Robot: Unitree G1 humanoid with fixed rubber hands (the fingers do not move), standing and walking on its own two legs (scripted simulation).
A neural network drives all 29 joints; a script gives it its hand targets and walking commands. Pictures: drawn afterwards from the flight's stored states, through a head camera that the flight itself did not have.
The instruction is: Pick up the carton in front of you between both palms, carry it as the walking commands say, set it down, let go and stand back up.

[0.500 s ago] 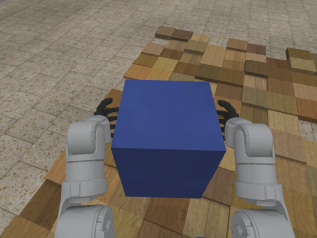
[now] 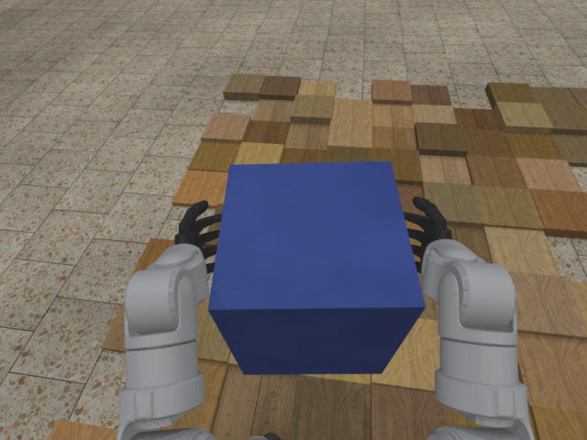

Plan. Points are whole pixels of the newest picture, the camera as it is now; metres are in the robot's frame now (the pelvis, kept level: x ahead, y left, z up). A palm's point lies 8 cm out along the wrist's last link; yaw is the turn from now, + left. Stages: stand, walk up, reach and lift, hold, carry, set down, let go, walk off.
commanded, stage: carry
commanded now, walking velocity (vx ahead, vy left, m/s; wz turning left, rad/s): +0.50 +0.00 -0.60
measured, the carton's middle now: (311, 277) +0.35 +0.02 +0.03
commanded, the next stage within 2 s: none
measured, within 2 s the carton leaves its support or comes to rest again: neither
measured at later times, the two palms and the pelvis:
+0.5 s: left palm (313, 101) +0.61 +0.02 +0.15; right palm (514, 137) +0.51 -0.26 +0.15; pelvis +0.30 -0.03 +0.00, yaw -20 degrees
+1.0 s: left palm (377, 60) +0.88 -0.12 +0.09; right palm (522, 93) +0.73 -0.37 +0.09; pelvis +0.58 -0.11 +0.02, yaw -26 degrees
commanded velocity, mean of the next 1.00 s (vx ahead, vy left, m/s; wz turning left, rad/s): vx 0.50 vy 0.00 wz -0.22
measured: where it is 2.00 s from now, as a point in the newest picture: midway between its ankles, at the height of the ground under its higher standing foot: (393, 217)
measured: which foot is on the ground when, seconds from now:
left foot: up 0.00-0.00, down 0.02-0.52, up 0.54-0.82, down 0.84-1.00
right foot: down 0.00-0.02, up 0.04-0.48, down 0.50-0.88, up 0.90-1.00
